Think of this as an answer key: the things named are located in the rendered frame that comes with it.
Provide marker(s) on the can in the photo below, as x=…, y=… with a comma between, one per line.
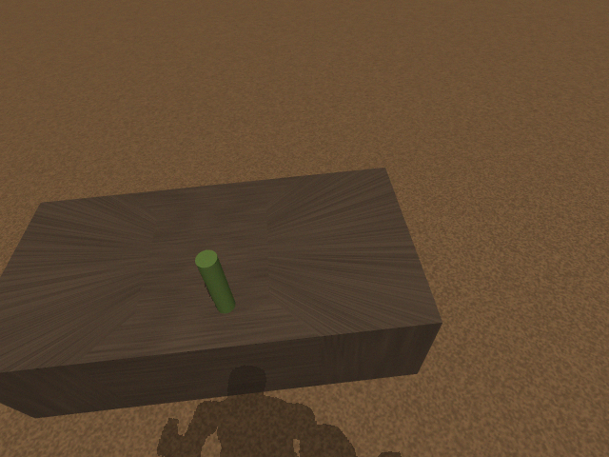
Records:
x=211, y=270

